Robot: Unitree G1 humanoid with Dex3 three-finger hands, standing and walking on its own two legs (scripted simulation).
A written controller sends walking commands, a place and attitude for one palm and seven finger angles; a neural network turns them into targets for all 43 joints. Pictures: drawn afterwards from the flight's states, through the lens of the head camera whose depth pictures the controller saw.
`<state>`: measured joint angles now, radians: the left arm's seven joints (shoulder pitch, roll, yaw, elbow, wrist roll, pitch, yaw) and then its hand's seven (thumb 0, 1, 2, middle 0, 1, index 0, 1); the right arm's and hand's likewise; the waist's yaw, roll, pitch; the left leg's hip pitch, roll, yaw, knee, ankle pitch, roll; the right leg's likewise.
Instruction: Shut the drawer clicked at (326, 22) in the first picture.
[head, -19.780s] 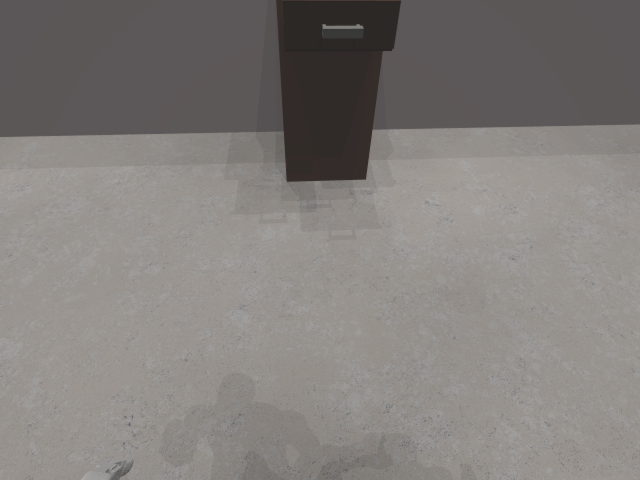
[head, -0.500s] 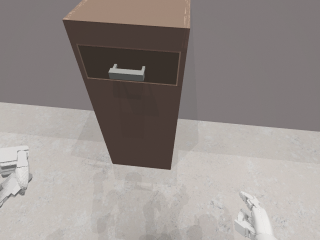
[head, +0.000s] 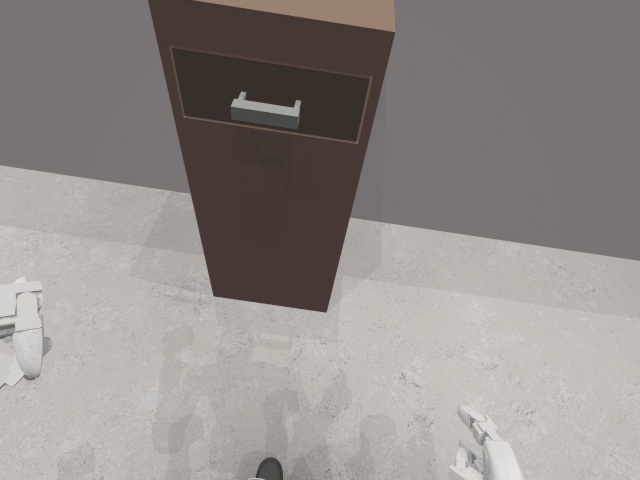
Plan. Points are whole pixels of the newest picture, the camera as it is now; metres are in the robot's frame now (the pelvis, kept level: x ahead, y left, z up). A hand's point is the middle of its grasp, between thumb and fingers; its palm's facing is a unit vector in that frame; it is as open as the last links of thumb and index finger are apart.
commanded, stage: step back with the hand held close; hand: left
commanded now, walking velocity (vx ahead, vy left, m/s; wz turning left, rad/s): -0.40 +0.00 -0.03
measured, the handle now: (268, 107) +0.73 +0.15 +0.05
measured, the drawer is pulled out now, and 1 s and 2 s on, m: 0.00 0.00 0.00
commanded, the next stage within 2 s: stop stepping back and stand still in 0.08 s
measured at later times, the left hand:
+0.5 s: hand (5, 402) +0.16 +0.27 +0.14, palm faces +0.43 -0.86 -0.29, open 3.3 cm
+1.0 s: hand out of the picture +0.11 +0.27 +0.13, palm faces +0.40 -0.86 -0.32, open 3.3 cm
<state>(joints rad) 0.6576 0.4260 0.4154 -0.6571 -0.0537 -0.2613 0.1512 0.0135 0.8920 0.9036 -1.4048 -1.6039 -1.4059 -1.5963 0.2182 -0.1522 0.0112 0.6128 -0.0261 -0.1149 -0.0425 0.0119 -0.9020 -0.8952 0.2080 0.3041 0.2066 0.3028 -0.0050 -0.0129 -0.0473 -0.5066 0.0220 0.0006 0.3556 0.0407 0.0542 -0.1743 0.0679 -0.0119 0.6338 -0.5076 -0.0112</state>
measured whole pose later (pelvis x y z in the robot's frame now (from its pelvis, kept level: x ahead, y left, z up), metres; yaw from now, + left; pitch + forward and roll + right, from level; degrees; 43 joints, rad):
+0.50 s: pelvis -0.06 +0.02 -0.02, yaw -1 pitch -2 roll -1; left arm 0.44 0.33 0.36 -0.42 -0.03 -0.20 0.13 0.01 0.89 0.90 -1.41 -1.60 -1.41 -1.60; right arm 0.27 -0.24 0.00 0.68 0.00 -0.09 -0.10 0.01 -0.91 -0.90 0.20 0.30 0.20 0.30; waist -0.01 -0.05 -0.02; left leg -0.39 -0.02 0.05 0.67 -0.24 0.07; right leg -0.09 -0.02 -0.01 0.68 -0.46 0.00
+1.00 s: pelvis -0.08 +0.03 -0.01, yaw +0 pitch -2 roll -2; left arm 0.53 0.29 0.27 -0.44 -0.01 -0.17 0.13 0.01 0.89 0.90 -1.41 -1.60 -1.41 -1.60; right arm 0.25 -0.24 0.00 0.70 -0.01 -0.11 -0.07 0.01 -0.90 -0.90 0.21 0.30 0.21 0.30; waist 0.04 0.00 -0.03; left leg -0.31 0.01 0.00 0.58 -0.20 0.02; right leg -0.17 -0.01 -0.10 0.55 -0.33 0.00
